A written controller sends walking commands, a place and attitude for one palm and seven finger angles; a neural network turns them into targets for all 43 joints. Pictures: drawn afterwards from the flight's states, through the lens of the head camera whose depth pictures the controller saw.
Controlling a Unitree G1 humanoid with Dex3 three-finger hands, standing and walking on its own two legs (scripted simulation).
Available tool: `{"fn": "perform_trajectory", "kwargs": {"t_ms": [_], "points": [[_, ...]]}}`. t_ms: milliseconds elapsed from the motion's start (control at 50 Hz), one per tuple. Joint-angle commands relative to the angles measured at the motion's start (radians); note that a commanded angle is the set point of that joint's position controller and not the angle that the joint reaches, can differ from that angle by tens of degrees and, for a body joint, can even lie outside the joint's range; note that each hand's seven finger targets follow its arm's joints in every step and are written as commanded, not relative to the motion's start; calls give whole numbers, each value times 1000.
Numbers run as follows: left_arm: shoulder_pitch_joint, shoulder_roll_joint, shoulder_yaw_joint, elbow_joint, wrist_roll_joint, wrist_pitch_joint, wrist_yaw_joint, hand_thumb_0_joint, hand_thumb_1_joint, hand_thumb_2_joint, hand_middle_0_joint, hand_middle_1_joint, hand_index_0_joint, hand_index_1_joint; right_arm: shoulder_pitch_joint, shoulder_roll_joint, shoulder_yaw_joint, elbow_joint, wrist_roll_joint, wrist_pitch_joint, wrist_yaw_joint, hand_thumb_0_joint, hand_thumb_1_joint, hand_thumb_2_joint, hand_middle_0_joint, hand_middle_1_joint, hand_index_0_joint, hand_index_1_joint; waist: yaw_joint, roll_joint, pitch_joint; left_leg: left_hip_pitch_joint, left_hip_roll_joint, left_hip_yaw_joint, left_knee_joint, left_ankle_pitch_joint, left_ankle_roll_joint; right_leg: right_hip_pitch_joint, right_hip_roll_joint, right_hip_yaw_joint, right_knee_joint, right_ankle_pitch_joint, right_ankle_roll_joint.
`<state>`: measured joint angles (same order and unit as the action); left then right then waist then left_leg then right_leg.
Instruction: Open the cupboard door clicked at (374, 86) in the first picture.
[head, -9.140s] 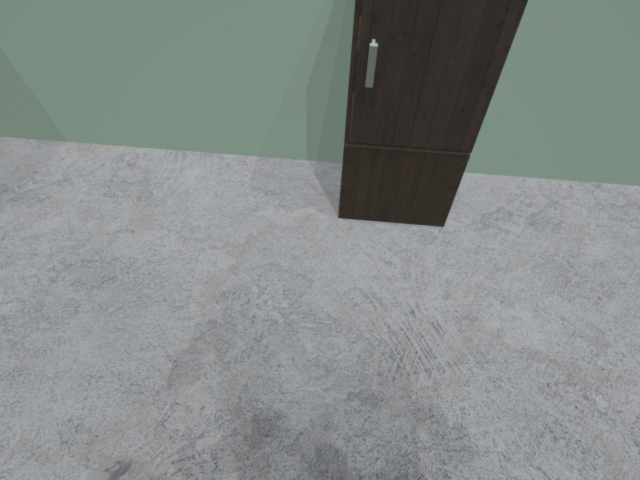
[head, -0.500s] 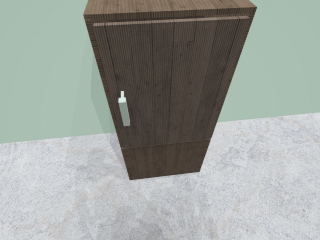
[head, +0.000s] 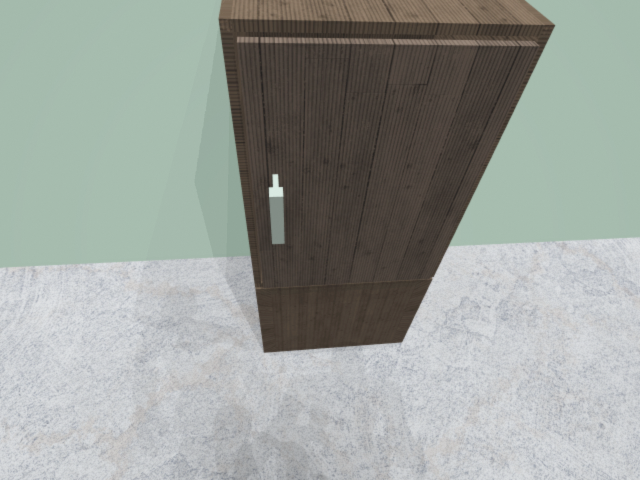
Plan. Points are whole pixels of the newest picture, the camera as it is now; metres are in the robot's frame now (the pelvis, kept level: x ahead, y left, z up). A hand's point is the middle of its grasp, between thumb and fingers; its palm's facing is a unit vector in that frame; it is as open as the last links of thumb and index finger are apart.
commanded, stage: shuffle to correct the standing spot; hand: left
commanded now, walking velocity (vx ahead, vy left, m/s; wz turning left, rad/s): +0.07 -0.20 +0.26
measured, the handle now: (276, 209) +0.57 +0.12 -0.04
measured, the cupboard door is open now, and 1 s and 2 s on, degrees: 0 0 0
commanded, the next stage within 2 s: come to a stop and stand still in 0.80 s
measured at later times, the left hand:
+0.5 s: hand out of the picture -0.02 +0.08 -0.18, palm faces +0.16 -0.98 -0.12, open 7.4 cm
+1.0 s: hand out of the picture +0.12 +0.05 -0.18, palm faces +0.14 -0.96 -0.23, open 7.4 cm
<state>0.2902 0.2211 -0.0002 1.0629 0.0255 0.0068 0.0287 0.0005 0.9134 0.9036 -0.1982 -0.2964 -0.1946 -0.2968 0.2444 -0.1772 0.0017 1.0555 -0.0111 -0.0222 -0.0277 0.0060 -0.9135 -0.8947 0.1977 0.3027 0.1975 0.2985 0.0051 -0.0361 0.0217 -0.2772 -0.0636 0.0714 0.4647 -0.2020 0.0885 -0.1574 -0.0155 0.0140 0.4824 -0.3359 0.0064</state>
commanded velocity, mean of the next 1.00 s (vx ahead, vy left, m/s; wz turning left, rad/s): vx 0.03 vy -0.14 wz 0.11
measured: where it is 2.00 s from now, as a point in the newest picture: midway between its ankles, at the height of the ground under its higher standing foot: outside the picture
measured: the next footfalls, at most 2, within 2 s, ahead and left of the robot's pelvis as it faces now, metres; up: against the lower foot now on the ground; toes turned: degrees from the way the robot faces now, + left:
right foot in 0.30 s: +0.04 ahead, -0.16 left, +0.00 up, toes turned +0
left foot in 0.58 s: +0.06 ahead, +0.02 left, +0.00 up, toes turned +16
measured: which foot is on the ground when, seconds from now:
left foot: down 0.00-0.32, up 0.34-0.56, down 0.58-0.96, up 0.98-1.00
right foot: down 0.00-0.02, up 0.04-0.28, down 0.30-0.58, up 0.60-0.94, down 0.96-1.00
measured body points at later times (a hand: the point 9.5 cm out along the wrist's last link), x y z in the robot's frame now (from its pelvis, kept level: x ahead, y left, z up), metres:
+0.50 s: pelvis +0.02 -0.07 +0.00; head +0.04 -0.04 +0.45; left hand -0.02 +0.13 -0.17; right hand +0.06 -0.31 -0.14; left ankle +0.00 +0.02 -0.70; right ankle +0.00 -0.16 -0.74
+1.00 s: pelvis +0.08 -0.16 -0.02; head +0.12 -0.16 +0.43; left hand +0.11 +0.10 -0.16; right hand +0.11 -0.41 -0.17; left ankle +0.02 +0.00 -0.73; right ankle +0.13 -0.30 -0.74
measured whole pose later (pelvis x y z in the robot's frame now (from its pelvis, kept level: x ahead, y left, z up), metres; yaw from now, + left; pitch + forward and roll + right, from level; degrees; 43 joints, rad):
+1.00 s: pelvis +0.08 -0.16 -0.02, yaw +8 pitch +2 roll -1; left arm 0.19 0.21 0.06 0.98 0.03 0.01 -0.01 0.00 0.91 0.90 -0.20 -0.30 -0.19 -0.30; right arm 0.29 -0.19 -0.06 1.04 -0.03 0.03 -0.04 0.00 -0.91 -0.89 0.20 0.30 0.20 0.30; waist -0.02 0.03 0.05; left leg -0.35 0.14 0.03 0.77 -0.50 -0.04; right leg -0.37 -0.06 -0.07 0.60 -0.26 0.03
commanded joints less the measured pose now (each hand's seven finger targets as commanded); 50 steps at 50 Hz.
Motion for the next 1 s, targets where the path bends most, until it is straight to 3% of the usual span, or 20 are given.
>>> {"fn": "perform_trajectory", "kwargs": {"t_ms": [0,100,180,240,300,380,460,500,520,540,560,580,640,700,840,880,900,940,960,980], "points": [[82,42,5,-19,5,4,0,0,900,900,-200,-300,-200,-300,69,-158,-38,-27,-8,-3,-15,0,-900,-900,200,300,200,300,-15,94,5,127,296,-399,-242,-173,56,-195,-5,-21,83,-101,-29],[47,33,18,-49,12,15,-12,0,900,900,-200,-300,-200,-300,92,-183,-58,-33,-18,6,-19,0,-900,-900,200,300,200,300,-29,80,-9,101,361,-439,-233,-94,136,-289,-26,12,300,-156,-30],[85,5,24,-47,7,15,-19,0,900,900,-200,-300,-200,-300,45,-184,-66,-48,-21,10,-17,0,-900,-900,200,300,200,300,-5,134,-24,-16,311,-348,-212,-121,92,-158,-10,-26,183,-87,-22],[157,19,33,-25,10,11,-19,0,900,900,-200,-300,-200,-300,30,-159,-69,-52,-17,20,-13,0,-900,-900,200,300,200,300,25,54,6,-191,229,-277,-143,-268,21,40,11,-53,-46,17,-23],[181,114,55,-51,14,14,-1,0,900,900,-200,-300,-200,-300,-13,-60,-50,-100,-13,26,-1,0,-900,-900,200,300,200,300,50,-233,51,-331,39,8,340,-320,-53,-39,-301,300,-341,-375,-168],[77,42,39,-83,12,-7,6,0,900,900,-200,-300,-200,-300,35,-39,-55,-67,-17,32,8,0,-900,-900,200,300,200,300,-18,-48,83,-285,104,0,599,-247,-50,-133,-232,105,-266,7,-206],[143,44,34,-51,19,-11,10,0,900,900,-200,-300,-200,-300,35,8,-39,-79,-13,21,6,0,-900,-900,200,300,200,300,3,-49,40,-164,98,53,322,-243,-57,-77,-211,23,-160,290,-207],[143,35,30,-38,5,-2,5,0,900,900,-200,-300,-200,-300,120,14,-32,-45,-15,10,-3,0,-900,-900,200,300,200,300,-22,-49,-9,4,87,75,92,-91,-58,-81,-145,-30,-62,289,-155],[144,19,26,-39,-2,1,1,0,900,900,-200,-300,-200,-300,183,-18,-35,-23,-14,4,-9,0,-900,-900,200,300,200,300,-42,5,-36,120,138,23,-13,-5,-49,-128,-115,-59,37,227,-117],[173,-29,20,-51,-3,0,-6,0,900,900,-200,-300,-200,-300,241,-106,-57,-16,-18,-5,-18,0,-900,-900,200,300,200,300,-54,208,-77,264,360,-286,-95,125,28,-309,-46,-113,230,36,-50],[149,-25,16,-79,0,1,-10,0,900,900,-200,-300,-200,-300,287,-181,-73,-17,-19,2,-31,0,-900,-900,200,300,200,300,-73,281,-77,343,565,-538,-151,323,154,-480,-11,-104,436,-235,-19],[85,18,31,-104,14,9,-12,0,900,900,-200,-300,-200,-300,281,-201,-78,-24,-20,10,-34,0,-900,-900,200,300,200,300,-88,168,-37,269,613,-512,-167,304,205,-490,-48,-31,566,-233,-23],[31,21,50,-91,16,18,-24,0,900,900,-200,-300,-200,-300,179,-109,-54,-26,-20,-12,-45,0,-900,-900,200,300,200,300,-39,180,52,104,468,-291,-150,516,122,-474,-63,9,674,-59,0],[50,-16,52,-84,9,40,-39,0,900,900,-200,-300,-200,-300,117,-137,-61,-40,-21,-19,-46,0,-900,-900,200,300,200,300,-7,147,11,60,404,-147,-151,450,85,-387,-62,-2,620,17,18],[-49,-8,59,-123,2,34,-52,0,900,900,-200,-300,-200,-300,97,-194,-98,-46,-32,14,-27,0,-900,-900,200,300,200,300,-38,245,10,38,359,-93,-78,277,27,-245,-21,-121,209,14,35],[3,12,70,-114,-1,21,-54,0,900,900,-200,-300,-200,-300,83,-210,-108,-53,-31,23,-23,0,-900,-900,200,300,200,300,-9,214,-33,8,341,-79,25,232,-18,-114,5,-147,49,102,29],[53,49,77,-96,0,8,-51,0,900,900,-200,-300,-200,-300,95,-193,-105,-53,-27,24,-17,0,-900,-900,200,300,200,300,12,120,-62,-45,286,-43,111,125,-55,-1,-9,-127,-40,180,27],[129,186,95,-81,7,-12,-23,0,900,900,-200,-300,-200,-300,77,-26,-64,-110,-10,33,-11,0,-900,-900,200,300,200,300,46,-304,-122,-236,107,18,474,-467,-115,76,-364,221,-133,539,-93],[110,169,79,-90,2,-13,-18,0,900,900,-200,-300,-200,-300,77,-38,-58,-107,-6,41,-13,0,-900,-900,200,300,200,300,49,-197,-139,-193,130,-71,529,-465,-96,18,-372,202,-144,486,-153],[43,139,68,-97,4,-16,-17,0,900,900,-200,-300,-200,-300,54,-13,-53,-104,-5,34,0,0,-900,-900,200,300,200,300,23,-107,-61,-211,132,-49,536,-389,-94,-24,-327,124,-128,503,-159]]}}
